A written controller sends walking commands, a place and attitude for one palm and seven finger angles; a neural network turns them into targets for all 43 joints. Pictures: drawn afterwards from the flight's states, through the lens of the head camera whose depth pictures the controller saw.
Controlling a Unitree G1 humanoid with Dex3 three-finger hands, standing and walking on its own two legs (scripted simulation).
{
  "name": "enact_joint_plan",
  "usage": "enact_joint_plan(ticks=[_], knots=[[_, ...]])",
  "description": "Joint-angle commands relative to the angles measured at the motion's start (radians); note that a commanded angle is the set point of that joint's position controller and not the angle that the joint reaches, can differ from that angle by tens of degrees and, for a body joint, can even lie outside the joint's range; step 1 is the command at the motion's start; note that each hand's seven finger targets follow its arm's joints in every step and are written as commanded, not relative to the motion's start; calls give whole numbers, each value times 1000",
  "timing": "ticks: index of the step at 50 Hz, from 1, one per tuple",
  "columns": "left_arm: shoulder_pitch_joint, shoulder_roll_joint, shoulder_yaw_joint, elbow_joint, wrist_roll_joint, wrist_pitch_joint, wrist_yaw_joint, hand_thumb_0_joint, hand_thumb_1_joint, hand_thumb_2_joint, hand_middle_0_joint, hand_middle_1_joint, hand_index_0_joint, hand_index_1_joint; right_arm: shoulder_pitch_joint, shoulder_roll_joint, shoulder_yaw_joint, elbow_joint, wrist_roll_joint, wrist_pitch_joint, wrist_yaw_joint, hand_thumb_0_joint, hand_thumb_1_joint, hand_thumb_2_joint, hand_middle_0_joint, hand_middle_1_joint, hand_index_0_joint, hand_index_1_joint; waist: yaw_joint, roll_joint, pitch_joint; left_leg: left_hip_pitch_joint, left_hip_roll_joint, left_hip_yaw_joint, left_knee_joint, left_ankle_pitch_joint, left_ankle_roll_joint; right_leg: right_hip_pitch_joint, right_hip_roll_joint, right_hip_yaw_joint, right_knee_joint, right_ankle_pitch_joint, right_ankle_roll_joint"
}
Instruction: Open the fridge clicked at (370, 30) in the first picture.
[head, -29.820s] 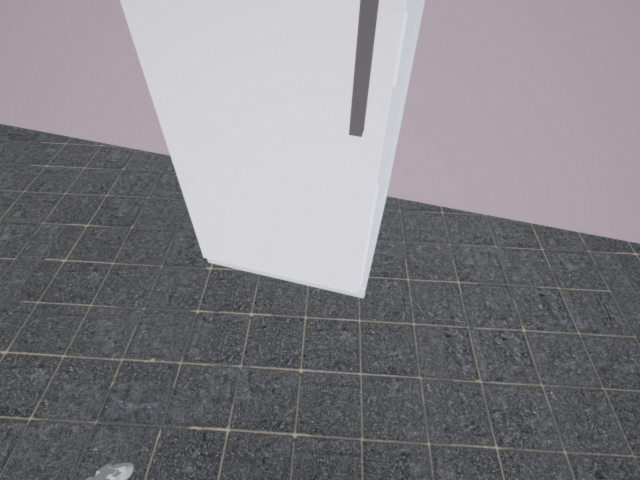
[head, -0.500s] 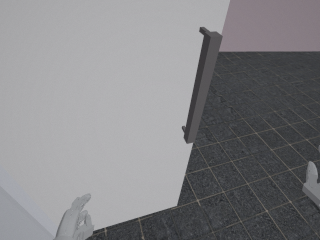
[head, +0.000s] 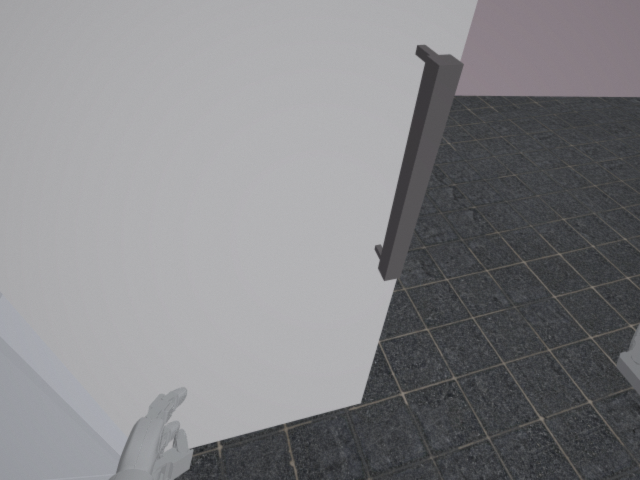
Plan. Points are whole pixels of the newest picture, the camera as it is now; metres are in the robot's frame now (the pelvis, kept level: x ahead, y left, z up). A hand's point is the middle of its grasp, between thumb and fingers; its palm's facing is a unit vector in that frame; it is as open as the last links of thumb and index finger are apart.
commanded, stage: step back with the hand held close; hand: right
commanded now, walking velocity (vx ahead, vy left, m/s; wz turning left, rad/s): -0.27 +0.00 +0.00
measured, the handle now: (403, 181) +0.46 -0.11 +0.17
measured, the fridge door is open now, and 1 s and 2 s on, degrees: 80 80 80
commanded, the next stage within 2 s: stop stepping back and stand still in 1.46 s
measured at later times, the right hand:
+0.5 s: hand out of the picture +0.15 -0.30 +0.15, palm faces +0.43 +0.79 -0.44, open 7.4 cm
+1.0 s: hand out of the picture +0.08 -0.31 +0.16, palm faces +0.47 +0.75 -0.46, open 7.4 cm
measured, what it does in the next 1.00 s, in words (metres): walks backwards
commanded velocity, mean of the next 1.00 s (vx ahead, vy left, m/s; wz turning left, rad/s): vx -0.31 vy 0.00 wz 0.01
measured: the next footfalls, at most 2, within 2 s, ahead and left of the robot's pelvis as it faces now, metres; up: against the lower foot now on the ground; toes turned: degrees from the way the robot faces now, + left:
left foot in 1.10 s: -0.17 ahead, +0.10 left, +0.00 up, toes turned -2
left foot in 1.74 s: -0.32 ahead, +0.03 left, +0.00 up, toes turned +7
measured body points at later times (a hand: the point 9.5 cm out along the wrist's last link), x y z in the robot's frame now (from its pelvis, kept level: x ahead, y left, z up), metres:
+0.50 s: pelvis -0.06 -0.03 -0.02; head -0.04 -0.05 +0.43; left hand +0.12 +0.21 -0.08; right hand +0.12 -0.33 +0.17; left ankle +0.00 +0.12 -0.74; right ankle -0.01 -0.11 -0.74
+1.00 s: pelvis -0.11 -0.03 -0.02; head -0.09 -0.06 +0.43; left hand +0.08 +0.20 -0.08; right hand +0.05 -0.34 +0.19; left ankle -0.11 +0.11 -0.72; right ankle -0.01 -0.11 -0.74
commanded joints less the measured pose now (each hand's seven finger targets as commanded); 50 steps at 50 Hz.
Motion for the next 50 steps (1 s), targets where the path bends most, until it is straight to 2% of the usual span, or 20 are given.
enact_joint_plan(ticks=[1, 4, 5, 10, 14, 21, 24, 27, 31, 33, 35, 37, 38, 39, 41, 43, 45, 46, 48, 50], knots=[[-118, 107, 52, -195, 2, -11, 11, 0, 900, 900, -200, -300, -200, -300, -14, -185, -94, -213, -18, -94, -26, 0, -900, -900, 200, 300, 200, 300, 38, 36, -85, -61, 110, -153, -53, 229, 20, -46, -15, 49, -12, 192, -30], [-120, 115, 60, -225, 2, 10, 17, 0, 900, 900, -200, -300, -200, -300, 40, -227, -136, -285, -19, -107, -37, 0, -900, -900, 200, 300, 200, 300, 35, -20, -159, -10, 82, -112, 37, 328, 5, -50, -41, 72, -32, 343, -32], [-116, 108, 62, -235, -1, 17, 18, 0, 900, 900, -200, -300, -200, -300, 63, -229, -146, -288, -17, -109, -40, 0, -900, -900, 200, 300, 200, 300, 36, -2, -176, 2, 74, -107, 60, 350, 1, -58, -48, 73, -31, 370, -32], [-111, 111, 71, -264, -6, 32, 24, 0, 900, 900, -200, -300, -200, -300, 89, -245, -174, -327, -15, -119, -46, 0, -900, -900, 200, 300, 200, 300, 40, 1, -166, 11, 52, -107, 125, 344, -6, -151, -70, 102, -48, 338, -38], [-106, 120, 77, -269, -7, 22, 24, 0, 900, 900, -200, -300, -200, -300, 78, -239, -180, -328, -21, -131, -49, 0, -900, -900, 200, 300, 200, 300, 38, -44, -138, 50, 36, -112, 180, 257, -10, -286, -92, 125, -88, 163, -61], [-80, 122, 78, -265, -10, -6, 21, 0, 900, 900, -200, -300, -200, -300, 42, -221, -172, -328, -38, -153, -54, 0, -900, -900, 200, 300, 200, 300, 54, 7, -76, 39, 50, -164, 186, 103, 1, -469, -81, 144, -84, -227, -81], [-72, 129, 81, -261, -6, -21, 20, 0, 900, 900, -200, -300, -200, -300, 13, -242, -190, -367, -46, -172, -57, 0, -900, -900, 200, 300, 200, 300, 57, 3, -72, 10, 53, -178, 161, 20, 8, -480, -72, 162, -76, -296, -83], [-69, 130, 78, -258, -5, -38, 19, 0, 900, 900, -200, -300, -200, -300, 0, -220, -179, -373, -52, -190, -58, 0, -900, -900, 200, 300, 200, 300, 59, -63, -61, 19, 25, -147, 223, -19, -1, -529, -99, 187, -122, -365, -91], [-68, 130, 83, -256, -5, -57, 18, 0, 900, 900, -200, -300, -200, -300, 13, -226, -208, -348, -63, -210, -54, 0, -900, -900, 200, 300, 200, 300, 49, -127, -75, 137, -30, -111, 380, 86, -19, -633, -158, 240, -175, -389, -120], [-59, 126, 88, -254, -8, -61, 12, 0, 900, 900, -200, -300, -200, -300, 29, -228, -218, -335, -58, -217, -48, 0, -900, -900, 200, 300, 200, 300, 52, -65, -66, 112, -20, -147, 341, 112, -12, -626, -133, 219, -113, -362, -112], [-53, 117, 89, -247, -7, -63, 8, 0, 900, 900, -200, -300, -200, -300, 20, -223, -203, -336, -50, -224, -40, 0, -900, -900, 200, 300, 200, 300, 64, 39, -60, -2, 30, -241, 223, 162, 15, -527, -65, 171, -8, -276, -80], [-52, 113, 91, -231, -2, -57, 3, 0, 900, 900, -200, -300, -200, -300, -4, -231, -189, -331, -45, -223, -38, 0, -900, -900, 200, 300, 200, 300, 70, 112, -51, -158, 95, -331, 99, 21, 43, -422, -20, 130, 92, -275, -49], [-57, 109, 90, -223, -1, -54, 0, 0, 900, 900, -200, -300, -200, -300, -19, -230, -179, -334, -45, -226, -39, 0, -900, -900, 200, 300, 200, 300, 71, 115, -40, -226, 119, -360, 44, -88, 58, -383, -10, 125, 128, -279, -42], [-62, 107, 90, -218, 2, -53, 0, 0, 900, 900, -200, -300, -200, -300, -36, -249, -189, -354, -45, -229, -43, 0, -900, -900, 200, 300, 200, 300, 69, 113, -48, -254, 138, -372, 24, -89, 68, -342, -5, 119, 145, -231, -35], [-60, 101, 86, -211, 1, -47, 0, 0, 900, 900, -200, -300, -200, -300, -25, -246, -180, -352, -43, -232, -50, 0, -900, -900, 200, 300, 200, 300, 73, 93, -72, -287, 125, -322, 38, -64, 61, -277, -6, 124, 120, -158, -30], [-72, 116, 91, -224, -3, -49, 5, 0, 900, 900, -200, -300, -200, -300, -17, -251, -198, -371, -49, -244, -52, 0, -900, -900, 200, 300, 200, 300, 72, 4, -85, -199, 41, -238, 129, -82, 19, -359, -59, 185, -11, -250, -61], [-89, 140, 98, -240, -3, -62, 14, 0, 900, 900, -200, -300, -200, -300, 0, -245, -234, -376, -63, -255, -47, 0, -900, -900, 200, 300, 200, 300, 57, -202, -105, 76, -77, -129, 443, -9, -23, -637, -205, 329, -248, -498, -129], [-95, 138, 105, -241, 3, -67, 15, 0, 900, 900, -200, -300, -200, -300, -8, -251, -250, -371, -69, -258, -44, 0, -900, -900, 200, 300, 200, 300, 50, -243, -106, 147, -111, -105, 573, -43, -33, -728, -274, 385, -311, -562, -163], [-76, 122, 115, -226, 8, -75, 6, 0, 900, 900, -200, -300, -200, -300, 0, -245, -250, -350, -65, -260, -38, 0, -900, -900, 200, 300, 200, 300, 51, -148, -75, 72, -109, -109, 576, -163, -23, -658, -277, 356, -257, -411, -174], [-64, 108, 112, -212, 8, -89, -6, 0, 900, 900, -200, -300, -200, -300, 51, -207, -205, -339, -44, -263, -29, 0, -900, -900, 200, 300, 200, 300, 49, -120, -80, -40, -87, -96, 362, -233, -3, -452, -233, 306, -186, -246, -133]])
